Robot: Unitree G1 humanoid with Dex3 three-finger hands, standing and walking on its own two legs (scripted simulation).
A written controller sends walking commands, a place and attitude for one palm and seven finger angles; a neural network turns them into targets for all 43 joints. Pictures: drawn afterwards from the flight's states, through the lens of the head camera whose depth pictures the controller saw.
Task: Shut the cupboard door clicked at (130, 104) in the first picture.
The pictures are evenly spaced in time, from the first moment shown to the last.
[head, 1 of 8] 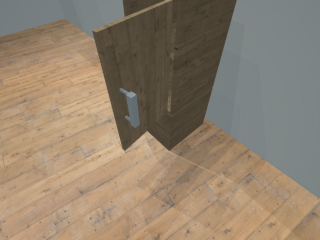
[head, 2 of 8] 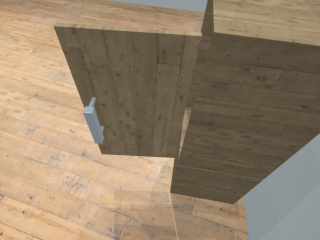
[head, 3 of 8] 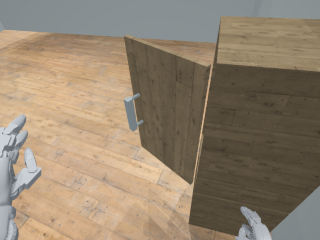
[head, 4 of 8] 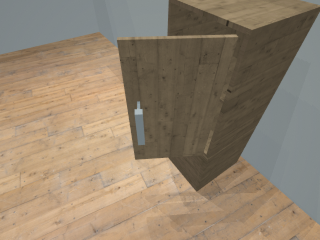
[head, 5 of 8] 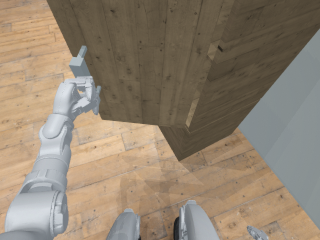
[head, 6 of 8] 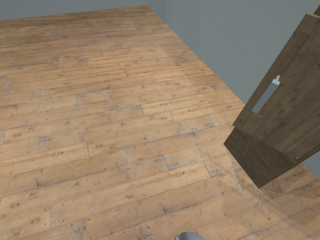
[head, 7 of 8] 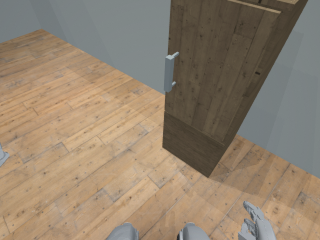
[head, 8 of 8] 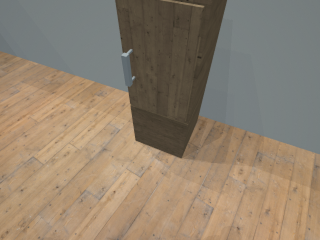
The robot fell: no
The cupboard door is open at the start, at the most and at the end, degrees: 98 98 0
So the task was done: yes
